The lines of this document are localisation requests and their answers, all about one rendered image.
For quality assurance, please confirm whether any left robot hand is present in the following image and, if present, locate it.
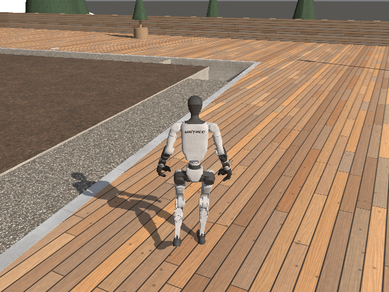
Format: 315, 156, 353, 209
156, 165, 171, 177

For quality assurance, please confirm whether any robot right forearm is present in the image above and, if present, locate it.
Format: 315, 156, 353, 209
219, 147, 230, 170

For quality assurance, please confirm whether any robot left upper arm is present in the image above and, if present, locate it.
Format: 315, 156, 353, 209
164, 122, 182, 155

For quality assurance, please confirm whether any right robot foot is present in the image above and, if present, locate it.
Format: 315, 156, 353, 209
197, 229, 205, 245

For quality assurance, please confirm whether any right robot hand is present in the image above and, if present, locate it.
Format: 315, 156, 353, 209
218, 169, 232, 181

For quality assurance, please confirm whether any robot left forearm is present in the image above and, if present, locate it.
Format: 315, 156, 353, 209
158, 146, 170, 167

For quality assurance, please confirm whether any right robot thigh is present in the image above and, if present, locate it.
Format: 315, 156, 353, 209
199, 169, 215, 209

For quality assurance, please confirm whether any robot right upper arm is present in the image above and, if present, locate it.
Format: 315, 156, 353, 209
208, 122, 225, 156

